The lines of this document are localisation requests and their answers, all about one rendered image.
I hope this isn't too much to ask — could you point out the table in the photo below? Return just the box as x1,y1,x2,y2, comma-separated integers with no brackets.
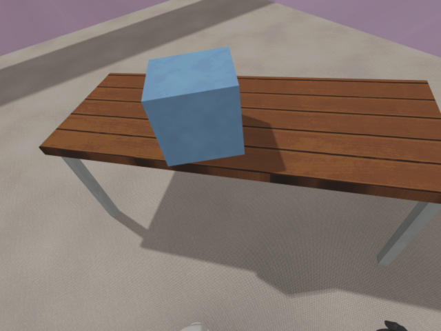
39,73,441,266

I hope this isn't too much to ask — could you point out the carton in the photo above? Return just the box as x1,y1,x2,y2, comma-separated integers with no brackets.
141,46,245,166

